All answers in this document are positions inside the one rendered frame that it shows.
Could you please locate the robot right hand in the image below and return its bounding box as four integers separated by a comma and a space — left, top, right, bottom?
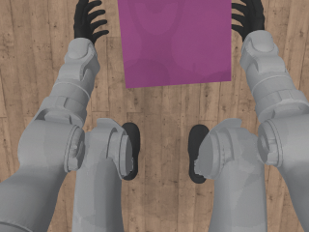
231, 0, 266, 42

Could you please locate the robot right shin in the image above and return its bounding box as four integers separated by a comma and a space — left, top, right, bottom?
194, 118, 265, 180

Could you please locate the robot left foot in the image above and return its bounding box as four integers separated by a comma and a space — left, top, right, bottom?
122, 122, 141, 181

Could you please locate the robot right forearm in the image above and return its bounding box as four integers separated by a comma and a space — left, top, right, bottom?
239, 30, 309, 123

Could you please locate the right robot upper arm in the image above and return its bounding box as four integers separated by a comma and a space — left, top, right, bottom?
257, 113, 309, 232

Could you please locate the carton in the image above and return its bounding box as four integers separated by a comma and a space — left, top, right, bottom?
117, 0, 232, 89

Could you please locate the robot left forearm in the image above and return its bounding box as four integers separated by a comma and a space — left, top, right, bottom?
17, 38, 100, 164

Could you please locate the robot left hand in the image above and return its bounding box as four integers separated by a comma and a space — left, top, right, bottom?
73, 0, 109, 46

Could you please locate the left robot upper arm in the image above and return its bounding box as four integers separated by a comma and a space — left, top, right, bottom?
0, 119, 86, 232

